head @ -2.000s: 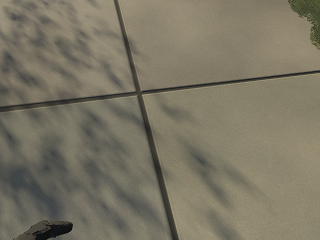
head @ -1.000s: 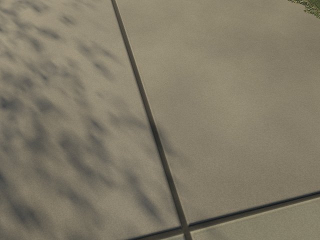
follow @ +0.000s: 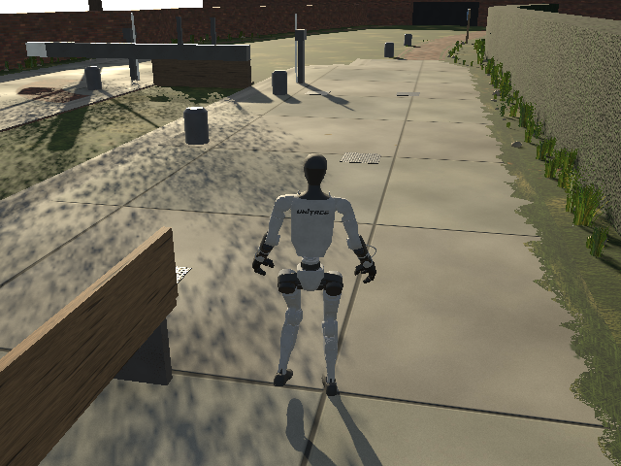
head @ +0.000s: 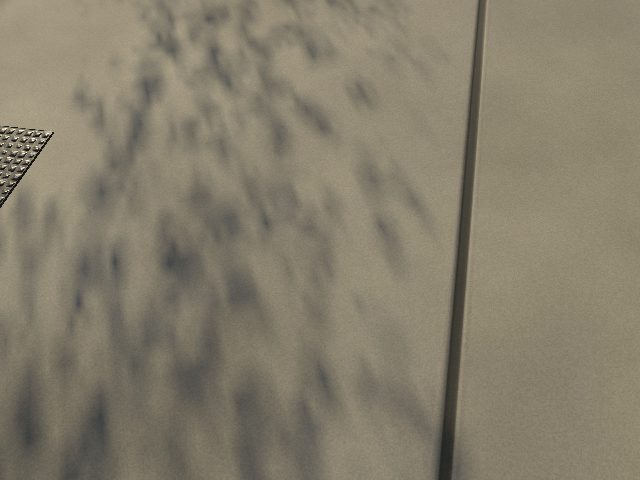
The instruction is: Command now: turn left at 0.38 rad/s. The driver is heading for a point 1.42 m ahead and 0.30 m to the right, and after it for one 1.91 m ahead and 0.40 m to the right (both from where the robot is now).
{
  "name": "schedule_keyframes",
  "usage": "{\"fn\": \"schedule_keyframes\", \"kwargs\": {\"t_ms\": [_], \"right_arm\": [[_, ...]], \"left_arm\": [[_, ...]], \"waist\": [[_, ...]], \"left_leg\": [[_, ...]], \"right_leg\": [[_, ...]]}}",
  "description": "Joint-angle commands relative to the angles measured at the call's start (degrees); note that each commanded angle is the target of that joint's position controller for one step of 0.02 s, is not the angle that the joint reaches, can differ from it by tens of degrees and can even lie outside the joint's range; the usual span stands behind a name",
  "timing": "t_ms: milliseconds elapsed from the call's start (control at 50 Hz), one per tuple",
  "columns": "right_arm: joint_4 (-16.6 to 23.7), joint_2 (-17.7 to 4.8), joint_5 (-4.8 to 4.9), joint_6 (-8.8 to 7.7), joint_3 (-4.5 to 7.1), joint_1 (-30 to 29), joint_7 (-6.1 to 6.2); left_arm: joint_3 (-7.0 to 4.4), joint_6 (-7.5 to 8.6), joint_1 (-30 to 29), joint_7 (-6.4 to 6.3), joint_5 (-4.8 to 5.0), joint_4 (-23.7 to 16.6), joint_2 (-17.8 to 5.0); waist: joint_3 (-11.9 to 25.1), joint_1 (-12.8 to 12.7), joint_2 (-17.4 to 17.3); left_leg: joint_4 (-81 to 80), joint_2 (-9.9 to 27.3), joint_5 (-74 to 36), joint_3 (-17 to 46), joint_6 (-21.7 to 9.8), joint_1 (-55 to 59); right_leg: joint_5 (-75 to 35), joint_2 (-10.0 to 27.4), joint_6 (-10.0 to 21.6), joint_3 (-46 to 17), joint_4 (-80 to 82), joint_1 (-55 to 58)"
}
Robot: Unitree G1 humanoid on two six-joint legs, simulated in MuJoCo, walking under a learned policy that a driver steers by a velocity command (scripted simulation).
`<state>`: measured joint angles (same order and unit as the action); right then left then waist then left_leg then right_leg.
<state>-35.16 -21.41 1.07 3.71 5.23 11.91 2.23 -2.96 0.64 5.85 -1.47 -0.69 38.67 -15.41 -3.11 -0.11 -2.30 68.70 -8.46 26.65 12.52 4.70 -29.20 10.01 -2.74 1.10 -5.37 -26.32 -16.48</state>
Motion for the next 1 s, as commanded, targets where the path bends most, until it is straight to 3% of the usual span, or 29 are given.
{"fn": "schedule_keyframes", "kwargs": {"t_ms": [20, 80, 160, 200, 240, 260, 280, 300, 320, 340, 360, 380, 420, 480, 520, 560, 660, 700, 720, 740, 760, 780, 800, 820, 860, 900, 960, 1000], "right_arm": [[3.03, -2.34, 0.4, -0.81, 0.35, 1.35, 0.47], [2.82, -1.17, 0.01, -1.05, -0.28, 0.05, 0.75], [2.07, -0.01, -0.26, -1.39, -1.13, -0.94, 0.06], [1.08, -0.07, -0.12, -1.64, -1.12, -0.38, -0.31], [-0.93, 1.05, -0.35, -2.06, -1.31, 2.52, -0.78], [-0.78, -0.44, -0.9, -2.22, -1.17, 2.4, -0.77], [-0.62, -2.79, -2.02, -2.04, -0.95, 3.36, -0.33], [-1.49, -4.16, -2.95, -1.79, -0.54, 1.68, -0.46], [-0.61, -1.88, -3.04, -2.08, -0.77, -0.15, -0.69], [-0.87, -3.34, -2.88, -2.2, -0.12, -0.24, -0.48], [-0.9, -4.73, -2.64, -2.29, 0.44, 0.35, -0.01], [-0.62, -4.34, -2.45, -2.66, 0.41, 0.23, 0.29], [-0.28, -2.12, -2.27, -3.18, -0.23, -1.03, 0.72], [0.05, -1.45, -1.62, -3.19, -0.06, -4.78, 0.9], [-0.54, -3.21, -0.91, -3.4, 0.8, -1.22, 0.67], [-0.94, -5.34, -0.17, -4.56, 1.51, -0.54, 0.1], [-1.33, -6.8, 0.67, -6.84, 2.52, -2.74, -2.6], [-1.17, -5.59, 0.74, -6.81, 2.18, -5.64, -2.93], [-2.08, -3.17, -5.0, -5.78, 1.08, -2.87, -3.04], [2.49, 3.9, -5.43, -5.75, -1.17, -9.12, -3.36], [6.98, 4.06, -6.27, -6.41, -1.78, -15.06, -3.65], [7.27, 1.03, -5.71, -7.25, -1.55, -16.46, -4.24], [5.21, -1.07, -4.82, -8.05, -1.27, -13.45, -4.73], [3.06, -2.37, -4.84, -8.13, -1.05, -9.54, -4.98], [1.09, -2.32, -5.3, -6.96, -1.32, -6.99, -5.67], [1.08, -1.36, -4.49, -5.68, -1.81, -8.68, -5.93], [1.95, 0.41, -3.25, -5.64, -2.95, -13.58, -6.12], [2.91, 1.31, -2.72, -5.7, -3.58, -17.03, -6.46]], "left_arm": [[-1.08, -0.29, 0.54, -0.25, -0.15, -3.07, -6.93], [-1.17, -0.41, 1.86, -0.2, 0.17, -2.28, -7.5], [-1.56, -0.95, 2.34, 0.0, 0.71, -1.26, -8.94], [-1.44, -1.25, 3.75, -0.09, 1.06, -0.38, -8.94], [-1.06, -1.28, 4.28, -0.17, 1.96, 0.65, -8.18], [-0.9, -0.76, 7.13, -0.11, 2.04, 1.72, -7.73], [0.19, 0.28, 8.88, 0.63, 0.38, 1.81, -4.68], [0.71, 1.2, 8.26, 1.26, 0.52, 0.98, -2.43], [-0.11, 1.17, 3.68, 1.23, 0.87, 0.4, -6.15], [-1.18, 0.85, 1.29, 1.13, 1.69, -0.25, -8.6], [-1.69, 0.26, 1.4, 0.85, 2.12, -0.25, -8.99], [-2.24, -0.52, 2.41, 0.71, 2.13, -0.45, -9.59], [-2.97, -1.97, 5.85, 0.46, 2.48, 0.12, -8.74], [-2.31, -3.27, 6.01, 0.57, 2.33, -0.85, -6.13], [-1.68, -3.1, 3.26, 2.01, 2.62, -3.15, -5.72], [-1.48, -2.5, 0.94, 3.26, 2.66, -5.33, -6.04], [-1.75, -1.18, 5.14, 3.92, 3.13, -4.72, -6.55], [-2.39, -0.97, 13.16, 3.54, 3.15, -1.42, -6.73], [-3.63, -1.54, 23.84, 4.52, -2.87, 2.48, -9.72], [-5.48, -1.16, 31.27, 4.15, -2.22, 3.32, -17.42], [-5.13, -0.65, 25.9, 3.91, -1.05, -0.29, -19.01], [-4.62, -0.53, 22.43, 3.37, -0.79, -1.09, -16.64], [-3.93, -0.11, 21.53, 2.89, -0.97, -0.84, -14.19], [-3.28, 0.31, 20.37, 2.62, -0.96, -0.63, -12.77], [-1.82, 1.83, 18.12, 2.2, -0.34, -0.27, -10.05], [-1.7, 3.13, 19.03, 2.46, 0.16, 1.3, -9.91], [-1.67, 4.13, 20.28, 2.77, 0.46, 3.24, -9.88], [-1.28, 4.85, 21.72, 2.68, 0.4, 4.97, -9.55]], "waist": [[5.74, -0.17, 9.64], [7.32, -0.87, 11.56], [7.48, -1.9, 14.53], [7.28, -2.04, 13.98], [6.53, 0.22, 12.15], [7.02, -0.23, 10.04], [9.77, -1.53, 1.5], [8.57, -2.64, -8.93], [6.13, 0.09, -7.15], [3.27, 1.11, -7.51], [2.33, 1.86, -9.32], [1.59, 2.44, -10.91], [1.48, 0.9, -7.36], [1.4, 0.19, -5.69], [4.52, 3.17, -5.87], [3.44, 3.92, -6.46], [0.18, 0.56, -3.85], [1.48, -4.33, -0.59], [7.13, -8.67, 6.48], [5.26, -12.15, 24.16], [3.64, -10.77, 22.45], [0.21, -9.4, 13.65], [0.58, -7.26, 7.82], [0.65, -4.7, 4.47], [-0.87, -2.43, 6.31], [-3.12, -2.1, 5.45], [-4.78, -3.23, 5.94], [-5.95, -4.28, 6.84]], "left_leg": [[1.65, 1.74, -1.09, -4.18, 1.79, -3.92], [-8.62, 4.3, -0.9, -5.02, 2.27, -1.33], [-24.56, 7.27, -1.31, -9.85, 1.41, 8.8], [-32.69, 7.3, -4.28, -10.26, 0.17, 11.96], [-47.92, 6.53, -15.0, -11.46, -2.57, 19.35], [-50.23, 8.53, -20.54, -8.62, -4.64, 24.75], [-47.66, 16.25, -31.16, -1.64, -7.28, 33.55], [-46.33, 20.95, -31.2, 0.09, -12.13, 27.44], [-48.64, 21.39, -23.97, 0.23, -14.14, 22.43], [-49.39, 21.09, -21.53, 0.21, -14.13, 22.14], [-49.75, 22.61, -23.5, 0.99, -14.97, 22.14], [-50.01, 25.91, -29.66, 2.6, -17.0, 22.21], [-49.49, 28.03, -39.19, 0.57, -18.9, 21.97], [-49.62, 25.17, -36.92, -6.54, -16.9, 23.51], [-54.67, 26.09, -10.84, -6.04, -16.35, 26.07], [-58.43, 27.83, 2.52, -4.45, -15.48, 26.25], [-58.6, 27.93, 4.41, -11.45, -13.36, 23.6], [-49.19, 24.53, 0.95, -18.91, -10.94, 16.79], [-25.75, 18.35, -8.18, -27.63, -8.58, 10.33], [-2.3, 11.03, 4.83, -26.82, -5.21, -14.07], [5.55, 5.81, 7.05, -13.01, -3.93, -29.67], [7.57, 11.06, 1.73, -9.47, -4.3, -33.39], [3.75, 13.47, -4.54, -9.79, -4.55, -29.46], [-0.51, 14.67, -7.62, -10.51, -4.25, -24.12], [-5.9, 14.87, -13.39, -11.97, -3.13, -17.33], [-10.15, 14.06, -17.74, -13.83, -2.65, -17.62], [-21.29, 12.66, -24.64, -16.78, -3.71, -15.75], [-27.91, 12.26, -28.46, -18.88, -6.19, -12.21]], "right_leg": [[-20.85, 12.58, 11.5, -10.66, 6.04, 9.53], [-18.7, 13.14, 11.89, -10.68, 5.79, 13.16], [-14.99, 13.5, 12.12, -10.37, 6.49, 9.85], [-14.71, 14.22, 12.14, -11.49, 5.5, 9.75], [-15.75, 13.03, 10.13, -10.28, 3.42, 6.58], [-12.76, 12.06, 7.11, -9.31, 2.72, 2.59], [-3.66, 8.78, 3.24, -5.92, -1.56, -4.5], [8.11, 3.26, -0.04, 0.67, -1.9, -6.03], [9.55, 3.04, -2.03, 1.75, -4.71, -4.42], [9.11, 1.76, -2.34, 2.91, -9.04, -7.68], [12.5, 1.4, -2.68, 3.87, -14.55, -10.42], [19.76, 2.16, -3.54, 3.69, -23.38, -13.72], [23.33, 3.37, -5.18, 2.03, -37.83, -17.55], [16.03, 5.99, -6.89, 3.94, -34.87, -19.36], [12.07, 7.92, -6.05, 6.31, -29.15, -18.35], [12.67, 8.67, -3.64, 7.04, -24.27, -17.89], [13.58, 7.8, 2.55, 11.8, -14.43, -9.29], [9.47, 3.68, 4.54, 16.9, -8.45, 4.09], [17.12, -0.79, 6.47, 13.44, -3.96, 19.06], [32.95, 14.26, 12.87, -16.83, 5.31, 28.01], [35.35, 20.46, 18.01, -42.44, 18.5, 27.82], [32.55, 22.37, 18.47, -38.09, 17.27, 27.34], [27.67, 20.89, 16.98, -30.7, 15.1, 24.26], [24.74, 18.16, 15.1, -24.93, 15.06, 20.76], [19.37, 13.84, 13.12, -17.88, 18.87, 14.62], [12.26, 11.74, 13.01, -13.11, 21.64, 13.58], [-0.4, 9.32, 11.52, -5.13, 22.9, 14.5], [-7.52, 10.61, 10.51, -1.67, 26.58, 14.95]]}}
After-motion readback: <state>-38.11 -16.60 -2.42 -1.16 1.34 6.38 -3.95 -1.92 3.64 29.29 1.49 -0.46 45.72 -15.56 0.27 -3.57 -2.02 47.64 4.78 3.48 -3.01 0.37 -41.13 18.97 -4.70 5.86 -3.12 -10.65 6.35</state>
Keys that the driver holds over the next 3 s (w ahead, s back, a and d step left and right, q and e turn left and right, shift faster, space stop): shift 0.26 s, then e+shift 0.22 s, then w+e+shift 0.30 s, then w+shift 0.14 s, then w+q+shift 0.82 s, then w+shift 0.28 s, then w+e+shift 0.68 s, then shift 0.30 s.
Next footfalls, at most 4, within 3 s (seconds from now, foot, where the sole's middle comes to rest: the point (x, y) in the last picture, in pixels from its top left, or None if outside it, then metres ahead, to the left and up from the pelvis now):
0.26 left None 0.02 0.14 -0.78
0.72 right None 0.05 -0.15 -0.78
1.16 left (453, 446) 0.53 -0.20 -0.78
1.60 right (549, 291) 0.91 -0.48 -0.78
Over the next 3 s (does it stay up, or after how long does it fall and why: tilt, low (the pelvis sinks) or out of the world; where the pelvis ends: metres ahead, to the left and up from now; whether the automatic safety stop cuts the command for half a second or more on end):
stays up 2.00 -0.18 -0.02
